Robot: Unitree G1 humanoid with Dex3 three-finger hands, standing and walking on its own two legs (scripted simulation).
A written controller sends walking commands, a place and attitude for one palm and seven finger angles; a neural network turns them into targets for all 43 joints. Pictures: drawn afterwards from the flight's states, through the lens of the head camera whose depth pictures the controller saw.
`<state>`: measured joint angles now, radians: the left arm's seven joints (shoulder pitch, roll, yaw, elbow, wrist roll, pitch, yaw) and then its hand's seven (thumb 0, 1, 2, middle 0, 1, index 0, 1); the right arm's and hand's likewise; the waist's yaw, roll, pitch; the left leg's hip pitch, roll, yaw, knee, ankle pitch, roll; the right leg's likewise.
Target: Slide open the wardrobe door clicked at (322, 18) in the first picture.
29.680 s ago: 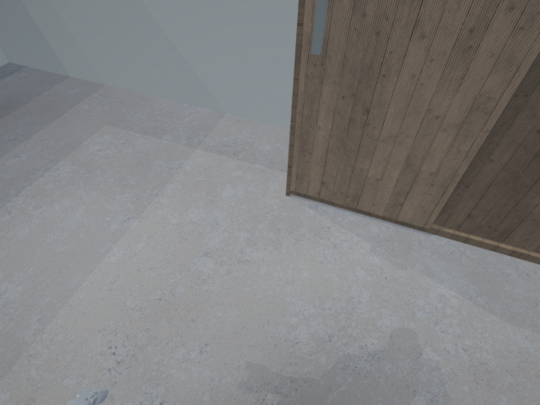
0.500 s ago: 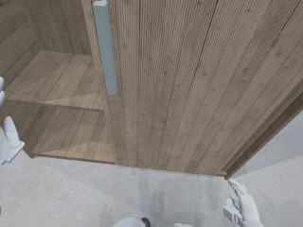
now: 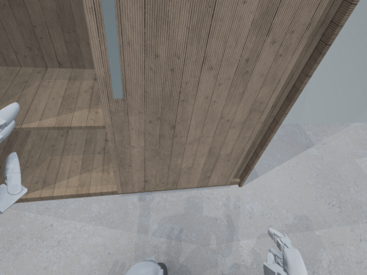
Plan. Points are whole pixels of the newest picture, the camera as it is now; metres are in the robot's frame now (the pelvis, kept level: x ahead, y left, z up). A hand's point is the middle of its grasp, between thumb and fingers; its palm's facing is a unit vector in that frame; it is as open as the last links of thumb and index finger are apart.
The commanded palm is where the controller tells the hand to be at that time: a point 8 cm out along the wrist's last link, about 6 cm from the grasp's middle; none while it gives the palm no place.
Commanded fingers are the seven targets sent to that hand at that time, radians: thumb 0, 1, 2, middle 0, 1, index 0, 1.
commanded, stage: stop stepping back and stand still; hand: left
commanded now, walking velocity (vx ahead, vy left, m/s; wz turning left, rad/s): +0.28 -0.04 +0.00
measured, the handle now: (114, 50) +0.64 +0.24 +0.16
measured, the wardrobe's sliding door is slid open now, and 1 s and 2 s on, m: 0.57 0.57 0.57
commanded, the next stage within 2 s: let the arm hang, fingers relaxed in 0.84 s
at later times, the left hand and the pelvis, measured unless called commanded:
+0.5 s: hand out of the picture +0.06 +0.35 +0.20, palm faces +0.52 -0.74 -0.41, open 7.4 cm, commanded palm +0.01 +0.37 +0.19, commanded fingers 0.00 0.90 0.90 -0.20 -0.30 -0.20 -0.30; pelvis -0.12 +0.06 +0.01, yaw +3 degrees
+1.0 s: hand out of the picture +0.07 +0.39 +0.13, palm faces +0.49 -0.74 -0.46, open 7.4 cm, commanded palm none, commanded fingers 0.00 0.90 0.90 -0.20 -0.30 -0.20 -0.30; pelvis -0.12 +0.09 +0.00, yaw +7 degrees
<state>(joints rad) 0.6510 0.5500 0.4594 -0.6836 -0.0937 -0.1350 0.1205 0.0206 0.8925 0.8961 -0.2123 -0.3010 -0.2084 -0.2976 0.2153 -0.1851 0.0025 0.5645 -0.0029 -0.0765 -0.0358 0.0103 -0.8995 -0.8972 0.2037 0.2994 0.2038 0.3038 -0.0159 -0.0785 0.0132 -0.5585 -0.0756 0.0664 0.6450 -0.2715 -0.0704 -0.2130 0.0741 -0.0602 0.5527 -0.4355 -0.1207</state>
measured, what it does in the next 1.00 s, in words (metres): walks backwards: left foot, then right foot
